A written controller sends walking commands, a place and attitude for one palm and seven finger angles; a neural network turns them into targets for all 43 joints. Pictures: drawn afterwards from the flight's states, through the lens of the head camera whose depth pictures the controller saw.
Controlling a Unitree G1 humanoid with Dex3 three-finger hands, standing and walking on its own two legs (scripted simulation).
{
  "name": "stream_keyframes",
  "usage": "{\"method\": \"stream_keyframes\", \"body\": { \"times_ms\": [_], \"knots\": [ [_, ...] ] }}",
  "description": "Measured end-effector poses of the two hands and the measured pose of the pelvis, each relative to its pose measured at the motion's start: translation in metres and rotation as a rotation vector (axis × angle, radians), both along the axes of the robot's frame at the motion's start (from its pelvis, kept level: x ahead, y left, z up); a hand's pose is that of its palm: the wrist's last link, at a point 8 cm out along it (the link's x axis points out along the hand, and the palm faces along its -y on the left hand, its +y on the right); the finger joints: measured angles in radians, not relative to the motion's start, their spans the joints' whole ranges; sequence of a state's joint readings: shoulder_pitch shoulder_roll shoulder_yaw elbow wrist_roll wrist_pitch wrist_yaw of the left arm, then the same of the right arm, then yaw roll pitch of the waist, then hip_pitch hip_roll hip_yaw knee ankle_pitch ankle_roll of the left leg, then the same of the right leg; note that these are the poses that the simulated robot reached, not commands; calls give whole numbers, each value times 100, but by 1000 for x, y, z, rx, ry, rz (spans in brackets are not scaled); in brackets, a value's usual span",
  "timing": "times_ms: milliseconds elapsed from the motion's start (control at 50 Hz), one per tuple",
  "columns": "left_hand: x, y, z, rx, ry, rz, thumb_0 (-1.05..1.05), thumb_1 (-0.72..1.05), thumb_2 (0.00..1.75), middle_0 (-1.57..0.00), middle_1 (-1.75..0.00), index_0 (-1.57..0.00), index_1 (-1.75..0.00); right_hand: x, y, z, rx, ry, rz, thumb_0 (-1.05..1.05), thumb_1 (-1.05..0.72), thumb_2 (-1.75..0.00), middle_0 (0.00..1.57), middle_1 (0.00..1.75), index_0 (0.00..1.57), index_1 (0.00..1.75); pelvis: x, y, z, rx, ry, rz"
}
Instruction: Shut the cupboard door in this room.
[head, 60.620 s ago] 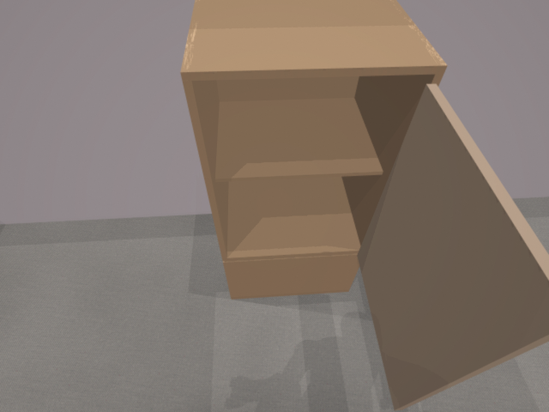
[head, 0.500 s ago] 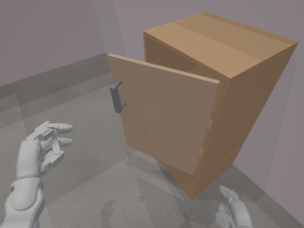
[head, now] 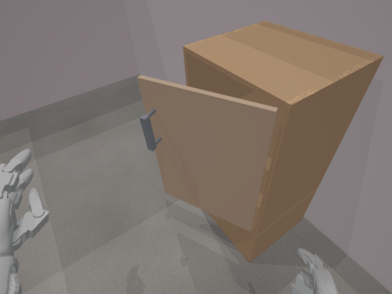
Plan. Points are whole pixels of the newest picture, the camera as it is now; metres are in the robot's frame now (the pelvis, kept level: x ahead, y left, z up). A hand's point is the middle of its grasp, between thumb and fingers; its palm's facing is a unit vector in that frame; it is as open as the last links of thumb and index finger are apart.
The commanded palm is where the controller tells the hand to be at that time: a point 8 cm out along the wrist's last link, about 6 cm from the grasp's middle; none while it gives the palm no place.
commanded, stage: draw the hand back to the body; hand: left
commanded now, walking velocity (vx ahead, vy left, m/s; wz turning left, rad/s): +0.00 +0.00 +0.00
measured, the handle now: (152, 129) +0.61 +0.24 -0.02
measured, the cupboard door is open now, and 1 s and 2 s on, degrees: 27 27 27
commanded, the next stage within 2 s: step back with the hand held close in 0.10 s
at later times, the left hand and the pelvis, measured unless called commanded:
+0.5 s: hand (35, 214) +0.18 +0.28 +0.16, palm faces +0.38 -0.77 -0.51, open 7.4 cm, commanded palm +0.13 +0.32 +0.17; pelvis -0.02 +0.02 +0.00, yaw -1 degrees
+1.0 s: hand out of the picture +0.09 +0.30 +0.16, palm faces +0.49 -0.75 -0.44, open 7.4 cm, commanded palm +0.03 +0.33 +0.17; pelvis -0.10 +0.02 -0.01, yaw +1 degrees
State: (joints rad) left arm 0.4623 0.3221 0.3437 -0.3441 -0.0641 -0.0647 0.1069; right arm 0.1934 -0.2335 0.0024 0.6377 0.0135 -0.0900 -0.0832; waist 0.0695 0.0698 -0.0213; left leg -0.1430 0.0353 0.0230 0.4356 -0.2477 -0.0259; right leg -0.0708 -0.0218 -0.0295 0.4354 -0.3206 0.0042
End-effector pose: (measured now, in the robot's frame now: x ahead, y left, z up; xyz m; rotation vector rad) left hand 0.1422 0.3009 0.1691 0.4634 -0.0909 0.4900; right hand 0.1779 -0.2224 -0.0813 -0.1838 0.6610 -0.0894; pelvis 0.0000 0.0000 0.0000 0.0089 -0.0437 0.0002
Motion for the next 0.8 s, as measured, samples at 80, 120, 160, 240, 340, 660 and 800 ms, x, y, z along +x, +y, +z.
{"method": "stream_keyframes", "body": {
  "times_ms": [80,120,160,240,340,660,800],
  "knots": [
    [1,-5,3,7,-15,-23,1,89,90,-22,-31,-21,-31,1,-1,4,4,-24,-3,1,-90,-90,20,30,20,30,0,-2,0,-1,-5,-3],
    [2,-6,6,15,-22,-30,1,89,90,-22,-30,-21,-30,1,0,4,7,-30,-5,1,-90,-90,20,30,20,30,0,-3,0,-2,-7,-4],
    [2,-6,8,21,-26,-31,1,89,90,-22,-30,-21,-30,1,0,4,11,-30,-5,1,-90,-90,20,30,20,30,-1,-3,0,-2,-8,-5],
    [1,-4,9,24,-22,-26,1,89,90,-21,-30,-21,-30,-2,0,3,16,-21,-6,1,-90,-90,20,30,20,30,-2,-4,1,-2,-7,-7],
    [3,1,12,73,-31,-46,1,89,90,-21,-30,-21,-30,-9,-3,-3,-2,32,-17,1,-90,-90,20,30,21,30,-6,1,-1,-19,31,10],
    [-18,26,13,130,-4,-131,1,89,90,-21,-30,-21,-30,-62,4,3,-48,99,-123,1,-90,-90,20,30,20,30,-43,28,-2,-16,62,-22],
    [-52,32,11,137,-56,-120,1,89,90,-21,-30,-21,-30,-91,12,5,-61,78,-102,1,-90,-90,20,30,21,30,-70,31,-5,-30,56,-7]
  ]
}}
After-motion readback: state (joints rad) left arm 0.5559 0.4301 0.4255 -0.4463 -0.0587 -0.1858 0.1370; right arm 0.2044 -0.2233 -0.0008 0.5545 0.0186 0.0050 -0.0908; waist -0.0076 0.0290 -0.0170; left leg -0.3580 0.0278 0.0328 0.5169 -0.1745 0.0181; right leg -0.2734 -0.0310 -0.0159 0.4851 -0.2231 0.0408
